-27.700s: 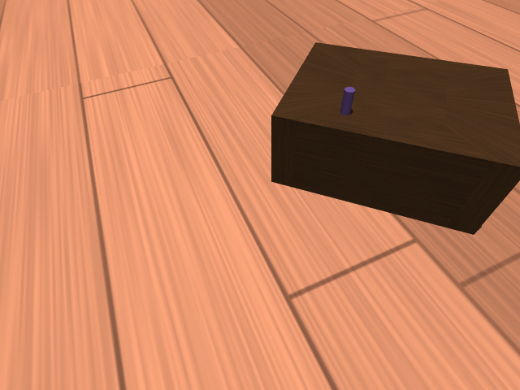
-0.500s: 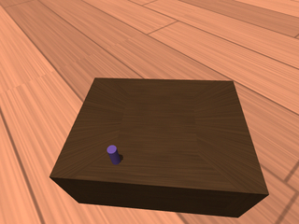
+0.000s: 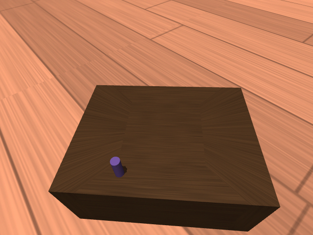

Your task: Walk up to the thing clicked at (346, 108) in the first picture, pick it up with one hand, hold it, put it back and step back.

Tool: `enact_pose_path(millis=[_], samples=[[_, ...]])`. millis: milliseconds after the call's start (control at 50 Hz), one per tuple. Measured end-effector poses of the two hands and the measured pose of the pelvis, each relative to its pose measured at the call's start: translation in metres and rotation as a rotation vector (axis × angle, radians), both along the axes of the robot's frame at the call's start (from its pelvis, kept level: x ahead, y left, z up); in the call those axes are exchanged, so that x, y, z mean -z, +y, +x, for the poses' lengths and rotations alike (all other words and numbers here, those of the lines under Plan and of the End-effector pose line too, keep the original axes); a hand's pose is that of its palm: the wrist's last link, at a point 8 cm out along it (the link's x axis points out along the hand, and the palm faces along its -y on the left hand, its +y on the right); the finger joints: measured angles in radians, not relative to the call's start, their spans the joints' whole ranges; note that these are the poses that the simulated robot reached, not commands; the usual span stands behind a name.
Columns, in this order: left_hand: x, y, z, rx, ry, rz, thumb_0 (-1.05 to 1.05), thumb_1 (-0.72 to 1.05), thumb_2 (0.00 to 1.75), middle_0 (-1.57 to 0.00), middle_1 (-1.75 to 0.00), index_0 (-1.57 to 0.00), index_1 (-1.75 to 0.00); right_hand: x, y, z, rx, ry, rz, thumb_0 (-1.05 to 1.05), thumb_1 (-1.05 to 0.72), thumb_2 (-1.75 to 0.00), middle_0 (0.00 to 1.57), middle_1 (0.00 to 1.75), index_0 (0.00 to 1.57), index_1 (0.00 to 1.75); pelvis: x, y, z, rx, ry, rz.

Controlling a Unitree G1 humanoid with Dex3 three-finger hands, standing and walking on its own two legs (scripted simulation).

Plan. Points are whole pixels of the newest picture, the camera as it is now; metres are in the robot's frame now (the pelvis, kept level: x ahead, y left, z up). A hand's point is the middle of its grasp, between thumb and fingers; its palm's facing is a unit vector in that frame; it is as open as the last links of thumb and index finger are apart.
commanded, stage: stand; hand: left
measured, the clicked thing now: (117, 167) +0.46 +0.23 -0.31
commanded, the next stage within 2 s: step back in 0.76 s
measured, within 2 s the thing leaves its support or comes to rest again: neither
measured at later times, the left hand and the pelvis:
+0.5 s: hand out of the picture +0.05 +0.25 -0.16, palm faces -0.01 -0.94 -0.35, open 7.3 cm; pelvis +0.00 +0.00 +0.00, yaw +0 degrees
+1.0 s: hand out of the picture +0.08 +0.29 -0.17, palm faces -0.01 -0.92 -0.38, open 7.3 cm; pelvis -0.03 +0.02 -0.01, yaw +0 degrees
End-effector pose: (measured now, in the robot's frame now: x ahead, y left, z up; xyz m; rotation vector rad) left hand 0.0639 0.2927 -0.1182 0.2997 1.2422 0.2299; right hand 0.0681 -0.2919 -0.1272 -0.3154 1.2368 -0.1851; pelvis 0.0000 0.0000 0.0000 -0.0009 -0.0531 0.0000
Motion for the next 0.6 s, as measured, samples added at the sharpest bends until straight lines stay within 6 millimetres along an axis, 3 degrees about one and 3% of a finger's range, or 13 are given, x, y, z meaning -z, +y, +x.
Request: enact_pose_path(millis=[400,600], samples=[[0.001,0.004,-0.016,0.000,0.035,0.001,0.00,0.91,0.90,-0.20,-0.30,-0.20,-0.30,0.002,0.000,-0.020,0.014,0.043,0.005,0.00,-0.91,-0.90,0.20,0.30,0.20,0.30,0.000,0.001,-0.005,0.001,0.005,0.001],[0.002,0.002,-0.013,0.007,0.032,-0.003,0.00,0.91,0.90,-0.20,-0.30,-0.20,-0.30,0.001,0.000,-0.017,0.012,0.040,0.006,0.00,-0.91,-0.90,0.20,0.30,0.20,0.30,0.000,0.001,-0.003,0.001,0.008,0.001]])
